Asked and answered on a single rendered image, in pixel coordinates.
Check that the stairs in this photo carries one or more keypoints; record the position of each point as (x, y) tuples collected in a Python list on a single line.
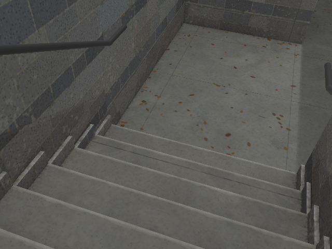
[(133, 190)]

